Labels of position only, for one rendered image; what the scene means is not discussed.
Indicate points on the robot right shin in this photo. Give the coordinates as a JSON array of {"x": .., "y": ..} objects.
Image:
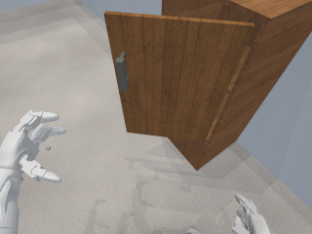
[{"x": 191, "y": 230}]

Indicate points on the robot left forearm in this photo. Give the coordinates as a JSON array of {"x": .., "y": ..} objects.
[{"x": 10, "y": 181}]

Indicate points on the right robot hand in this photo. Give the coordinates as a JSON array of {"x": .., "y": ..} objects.
[{"x": 254, "y": 222}]

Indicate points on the handle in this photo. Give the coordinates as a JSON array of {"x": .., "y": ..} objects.
[{"x": 122, "y": 72}]

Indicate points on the left robot hand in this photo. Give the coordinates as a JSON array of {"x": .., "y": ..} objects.
[{"x": 16, "y": 143}]

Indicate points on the cupboard door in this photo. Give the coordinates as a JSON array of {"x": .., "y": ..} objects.
[{"x": 179, "y": 70}]

